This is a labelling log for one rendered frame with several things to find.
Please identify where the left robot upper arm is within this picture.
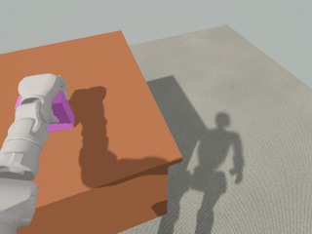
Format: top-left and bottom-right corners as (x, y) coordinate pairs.
(0, 177), (39, 234)

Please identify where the table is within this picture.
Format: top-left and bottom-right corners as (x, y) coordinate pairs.
(0, 30), (182, 234)

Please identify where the left robot hand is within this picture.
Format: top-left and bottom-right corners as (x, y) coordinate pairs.
(18, 73), (68, 124)

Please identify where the robot left forearm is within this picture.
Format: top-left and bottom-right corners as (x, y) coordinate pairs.
(0, 95), (52, 181)

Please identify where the sponge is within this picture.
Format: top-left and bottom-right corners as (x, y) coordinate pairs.
(15, 91), (75, 133)

